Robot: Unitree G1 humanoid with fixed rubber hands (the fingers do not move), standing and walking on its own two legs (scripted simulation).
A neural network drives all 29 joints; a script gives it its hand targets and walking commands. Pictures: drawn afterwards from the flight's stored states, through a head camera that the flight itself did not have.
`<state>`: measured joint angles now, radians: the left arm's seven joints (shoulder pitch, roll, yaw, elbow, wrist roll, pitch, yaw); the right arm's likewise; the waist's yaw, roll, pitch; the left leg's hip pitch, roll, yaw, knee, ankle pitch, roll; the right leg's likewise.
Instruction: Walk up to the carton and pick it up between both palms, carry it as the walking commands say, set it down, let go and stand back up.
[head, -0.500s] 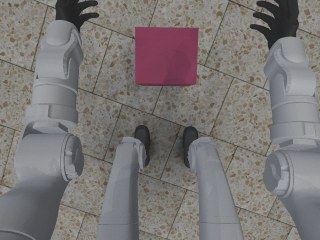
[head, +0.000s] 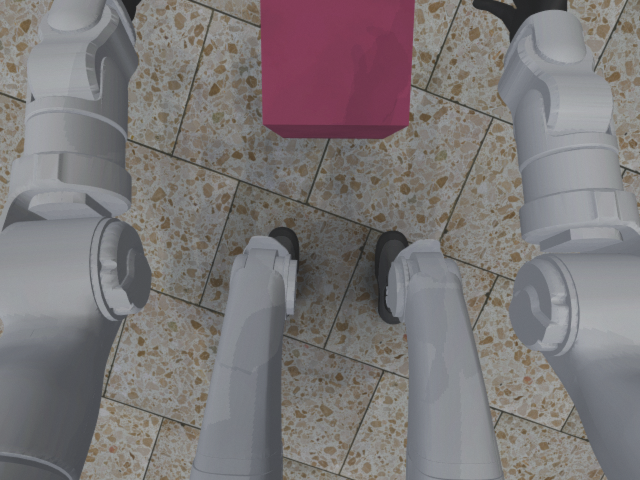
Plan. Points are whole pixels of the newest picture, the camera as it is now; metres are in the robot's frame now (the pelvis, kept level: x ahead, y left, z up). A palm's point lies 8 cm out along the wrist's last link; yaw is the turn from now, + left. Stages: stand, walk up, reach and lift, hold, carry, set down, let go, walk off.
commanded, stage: reach and lift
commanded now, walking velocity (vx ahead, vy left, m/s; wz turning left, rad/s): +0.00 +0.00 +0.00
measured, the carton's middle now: (334, 78) +0.55 +0.01 -0.44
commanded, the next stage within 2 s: none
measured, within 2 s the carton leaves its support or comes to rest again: neither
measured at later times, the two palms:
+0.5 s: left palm (197, 56) +0.55 +0.20 -0.31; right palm (465, 63) +0.54 -0.16 -0.31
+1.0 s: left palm (219, 80) +0.54 +0.20 -0.41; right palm (461, 85) +0.54 -0.19 -0.41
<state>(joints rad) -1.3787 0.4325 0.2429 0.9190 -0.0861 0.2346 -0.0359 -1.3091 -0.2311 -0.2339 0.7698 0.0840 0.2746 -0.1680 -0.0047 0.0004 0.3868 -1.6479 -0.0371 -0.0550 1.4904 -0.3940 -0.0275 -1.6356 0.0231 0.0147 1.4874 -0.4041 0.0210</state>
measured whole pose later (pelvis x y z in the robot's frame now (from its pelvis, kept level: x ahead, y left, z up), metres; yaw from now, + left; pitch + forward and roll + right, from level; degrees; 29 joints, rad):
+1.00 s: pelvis +0.02 +0.00 -0.22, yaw -2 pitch +30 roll +0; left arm -1.35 0.44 0.02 1.00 -0.29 0.10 0.08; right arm -1.33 -0.43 0.06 0.97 0.38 0.11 -0.14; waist 0.02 -0.03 0.52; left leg -2.19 -0.03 -0.04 2.31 -0.63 -0.04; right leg -2.20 0.06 0.02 2.30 -0.62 0.04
